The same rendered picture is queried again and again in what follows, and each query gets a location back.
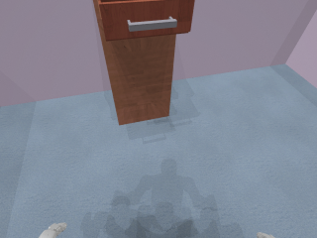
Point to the drawer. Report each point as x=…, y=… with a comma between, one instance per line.
x=116, y=13

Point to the robot left hand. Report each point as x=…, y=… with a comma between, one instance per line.
x=53, y=230

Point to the handle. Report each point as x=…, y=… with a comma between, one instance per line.
x=152, y=25

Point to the cabinet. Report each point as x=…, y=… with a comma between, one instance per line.
x=140, y=72

